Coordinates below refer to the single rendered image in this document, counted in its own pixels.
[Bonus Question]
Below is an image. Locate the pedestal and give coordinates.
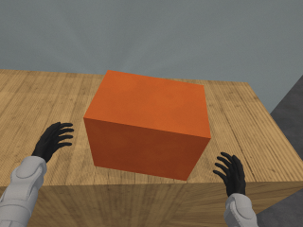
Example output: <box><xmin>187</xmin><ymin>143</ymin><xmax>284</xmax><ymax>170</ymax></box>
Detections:
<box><xmin>0</xmin><ymin>69</ymin><xmax>303</xmax><ymax>227</ymax></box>

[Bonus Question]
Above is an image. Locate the robot right forearm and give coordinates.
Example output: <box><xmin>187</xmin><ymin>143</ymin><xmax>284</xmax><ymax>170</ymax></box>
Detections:
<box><xmin>223</xmin><ymin>193</ymin><xmax>258</xmax><ymax>227</ymax></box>

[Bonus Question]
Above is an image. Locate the right robot hand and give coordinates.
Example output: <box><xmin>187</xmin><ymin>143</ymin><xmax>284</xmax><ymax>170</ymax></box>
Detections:
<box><xmin>212</xmin><ymin>152</ymin><xmax>246</xmax><ymax>198</ymax></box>

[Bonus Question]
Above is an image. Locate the robot left forearm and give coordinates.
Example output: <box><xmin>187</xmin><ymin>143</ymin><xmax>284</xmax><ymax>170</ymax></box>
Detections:
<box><xmin>0</xmin><ymin>156</ymin><xmax>47</xmax><ymax>227</ymax></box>

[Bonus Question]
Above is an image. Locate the left robot hand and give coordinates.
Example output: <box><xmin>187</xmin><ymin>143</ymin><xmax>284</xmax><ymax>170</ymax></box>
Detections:
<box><xmin>31</xmin><ymin>122</ymin><xmax>74</xmax><ymax>163</ymax></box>

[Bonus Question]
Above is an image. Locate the carton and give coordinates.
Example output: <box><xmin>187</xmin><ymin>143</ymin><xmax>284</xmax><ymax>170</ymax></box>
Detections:
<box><xmin>83</xmin><ymin>70</ymin><xmax>211</xmax><ymax>181</ymax></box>

